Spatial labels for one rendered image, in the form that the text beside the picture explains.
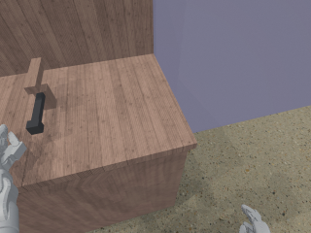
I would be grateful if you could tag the robot left forearm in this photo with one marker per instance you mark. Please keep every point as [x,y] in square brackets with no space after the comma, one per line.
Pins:
[9,213]

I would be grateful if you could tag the tap lever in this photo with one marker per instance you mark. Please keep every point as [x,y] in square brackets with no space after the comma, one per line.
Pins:
[35,125]

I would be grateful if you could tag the right robot hand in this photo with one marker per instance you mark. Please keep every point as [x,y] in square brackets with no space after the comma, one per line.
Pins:
[254,217]

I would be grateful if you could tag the left robot hand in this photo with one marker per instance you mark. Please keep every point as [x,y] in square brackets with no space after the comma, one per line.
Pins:
[9,153]

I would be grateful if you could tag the counter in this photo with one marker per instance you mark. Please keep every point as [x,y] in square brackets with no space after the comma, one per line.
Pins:
[115,140]

